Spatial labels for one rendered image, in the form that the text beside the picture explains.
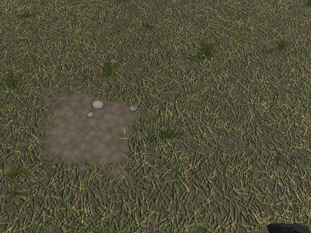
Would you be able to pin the robot right hand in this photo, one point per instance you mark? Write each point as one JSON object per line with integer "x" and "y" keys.
{"x": 287, "y": 228}

